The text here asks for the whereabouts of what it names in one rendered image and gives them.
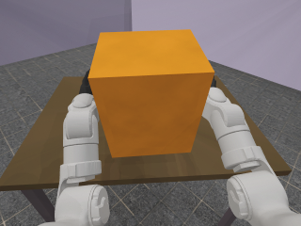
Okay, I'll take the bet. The carton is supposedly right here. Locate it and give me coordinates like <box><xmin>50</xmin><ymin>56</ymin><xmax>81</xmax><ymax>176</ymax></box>
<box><xmin>87</xmin><ymin>29</ymin><xmax>215</xmax><ymax>158</ymax></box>

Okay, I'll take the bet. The robot right upper arm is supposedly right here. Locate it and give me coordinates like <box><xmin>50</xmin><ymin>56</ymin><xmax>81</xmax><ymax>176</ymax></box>
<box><xmin>226</xmin><ymin>169</ymin><xmax>301</xmax><ymax>226</ymax></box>

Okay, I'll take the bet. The left robot hand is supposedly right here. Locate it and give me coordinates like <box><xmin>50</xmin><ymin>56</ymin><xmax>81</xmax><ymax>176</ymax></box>
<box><xmin>79</xmin><ymin>69</ymin><xmax>93</xmax><ymax>95</ymax></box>

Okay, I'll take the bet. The robot left upper arm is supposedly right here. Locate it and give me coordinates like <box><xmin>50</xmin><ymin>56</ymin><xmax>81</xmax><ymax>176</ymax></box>
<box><xmin>38</xmin><ymin>184</ymin><xmax>110</xmax><ymax>226</ymax></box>

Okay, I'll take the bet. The table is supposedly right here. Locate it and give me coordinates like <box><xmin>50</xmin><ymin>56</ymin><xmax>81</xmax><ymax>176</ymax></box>
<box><xmin>0</xmin><ymin>75</ymin><xmax>292</xmax><ymax>226</ymax></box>

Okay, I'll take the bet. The right robot hand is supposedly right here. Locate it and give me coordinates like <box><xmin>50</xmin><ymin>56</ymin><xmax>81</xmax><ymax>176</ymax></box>
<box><xmin>211</xmin><ymin>78</ymin><xmax>216</xmax><ymax>88</ymax></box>

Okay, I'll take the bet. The robot right forearm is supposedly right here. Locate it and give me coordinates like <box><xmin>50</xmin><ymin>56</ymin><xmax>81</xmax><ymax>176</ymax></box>
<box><xmin>201</xmin><ymin>87</ymin><xmax>289</xmax><ymax>207</ymax></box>

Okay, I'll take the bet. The robot left forearm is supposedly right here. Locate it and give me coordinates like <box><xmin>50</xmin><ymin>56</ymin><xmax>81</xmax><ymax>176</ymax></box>
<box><xmin>55</xmin><ymin>93</ymin><xmax>102</xmax><ymax>210</ymax></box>

